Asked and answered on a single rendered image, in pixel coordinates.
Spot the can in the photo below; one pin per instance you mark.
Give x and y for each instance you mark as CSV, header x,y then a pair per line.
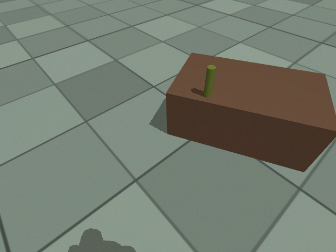
x,y
210,74

